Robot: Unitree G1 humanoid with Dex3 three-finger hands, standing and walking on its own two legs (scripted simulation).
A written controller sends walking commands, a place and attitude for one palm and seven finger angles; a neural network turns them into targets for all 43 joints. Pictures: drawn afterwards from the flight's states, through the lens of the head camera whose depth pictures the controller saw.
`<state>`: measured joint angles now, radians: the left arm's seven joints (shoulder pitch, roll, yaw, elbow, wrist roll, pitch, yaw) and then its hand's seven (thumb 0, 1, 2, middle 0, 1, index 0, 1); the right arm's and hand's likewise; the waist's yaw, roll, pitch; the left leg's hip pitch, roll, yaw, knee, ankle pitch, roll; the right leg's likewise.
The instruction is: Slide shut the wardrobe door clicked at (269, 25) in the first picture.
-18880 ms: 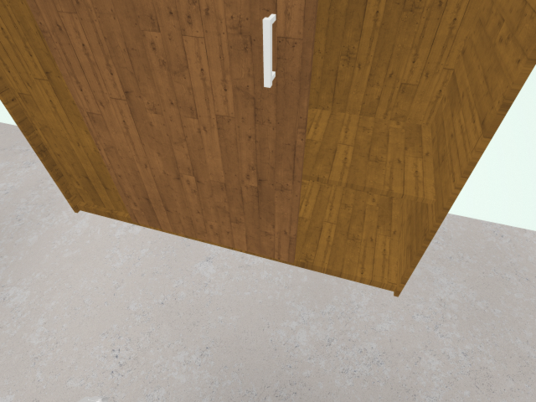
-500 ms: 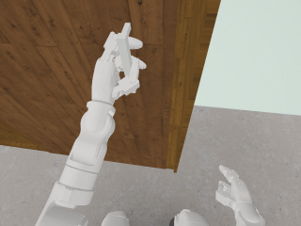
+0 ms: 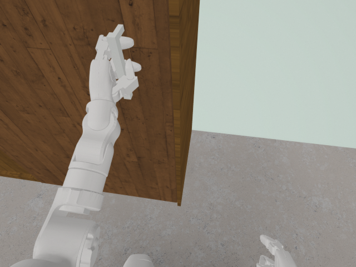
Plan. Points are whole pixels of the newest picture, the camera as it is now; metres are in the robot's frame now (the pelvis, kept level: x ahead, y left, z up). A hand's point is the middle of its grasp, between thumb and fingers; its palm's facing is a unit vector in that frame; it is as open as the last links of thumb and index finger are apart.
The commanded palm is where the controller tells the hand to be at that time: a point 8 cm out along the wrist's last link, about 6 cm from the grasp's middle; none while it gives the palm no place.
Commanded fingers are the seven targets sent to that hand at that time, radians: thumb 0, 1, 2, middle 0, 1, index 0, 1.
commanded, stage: step sideways, sliding the door along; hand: left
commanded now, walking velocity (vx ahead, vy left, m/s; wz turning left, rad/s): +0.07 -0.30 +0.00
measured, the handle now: (124, 64) +0.45 +0.20 +0.19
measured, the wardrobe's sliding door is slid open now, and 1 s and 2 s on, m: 0.00 0.00 0.00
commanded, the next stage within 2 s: stop walking and hold the door there in 0.28 s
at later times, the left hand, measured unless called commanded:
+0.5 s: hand (135, 78) +0.41 +0.17 +0.19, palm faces +0.49 -0.85 -0.20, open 6.4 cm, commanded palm +0.37 +0.19 +0.19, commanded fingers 0.00 0.90 0.90 -0.45 -1.40 -0.45 -1.40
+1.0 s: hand (132, 78) +0.41 +0.17 +0.19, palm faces +0.42 -0.89 -0.18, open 6.2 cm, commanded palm +0.37 +0.20 +0.19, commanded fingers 0.00 0.90 0.90 -0.45 -1.40 -0.45 -1.40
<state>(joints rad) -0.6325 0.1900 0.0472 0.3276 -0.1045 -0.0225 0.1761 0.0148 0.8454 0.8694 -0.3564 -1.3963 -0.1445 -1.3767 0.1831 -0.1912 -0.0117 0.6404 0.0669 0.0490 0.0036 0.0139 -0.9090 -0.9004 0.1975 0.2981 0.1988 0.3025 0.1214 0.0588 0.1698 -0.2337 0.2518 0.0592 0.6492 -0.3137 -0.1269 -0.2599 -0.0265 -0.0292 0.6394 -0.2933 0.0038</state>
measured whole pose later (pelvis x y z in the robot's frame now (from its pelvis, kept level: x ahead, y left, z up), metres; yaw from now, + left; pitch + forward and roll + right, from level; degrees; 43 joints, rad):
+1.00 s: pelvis +0.05 -0.08 +0.02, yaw -3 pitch -2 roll +0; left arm -0.25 0.39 0.31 0.24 -0.07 -0.07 0.16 -0.03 0.73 0.82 -0.45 -1.40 -0.23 -1.35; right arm 0.22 -0.25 0.00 0.68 0.04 -0.02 -0.09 0.01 -0.91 -0.90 0.20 0.30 0.20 0.30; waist 0.00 0.00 0.01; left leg -0.15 0.06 0.18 0.47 -0.28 0.01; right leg -0.27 0.00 0.05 0.45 -0.15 0.02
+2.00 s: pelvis +0.08 -0.07 +0.02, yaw -3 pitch -1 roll +0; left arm -0.12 0.32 0.30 0.03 -0.09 -0.05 0.20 -0.03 0.78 0.85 -0.45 -1.40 -0.16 -1.33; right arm 0.16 -0.23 0.01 0.66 0.03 0.00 -0.10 0.01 -0.91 -0.90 0.20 0.30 0.20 0.30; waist 0.02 0.01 0.02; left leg -0.11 0.05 0.18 0.46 -0.32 0.01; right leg -0.23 -0.01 0.04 0.46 -0.20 0.03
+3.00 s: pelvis +0.03 +0.08 +0.01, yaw -2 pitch -3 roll +0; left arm -0.38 0.14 -0.04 0.05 -0.07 -0.06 0.14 0.00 0.81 0.84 -0.45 -1.40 -0.20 -1.38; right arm 0.10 -0.13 0.05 0.66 0.02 0.00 -0.03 0.01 -0.91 -0.90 0.20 0.30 0.20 0.30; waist 0.07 0.02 0.14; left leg -0.21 0.06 0.05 0.55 -0.28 -0.03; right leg -0.27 -0.04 -0.01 0.60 -0.27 0.02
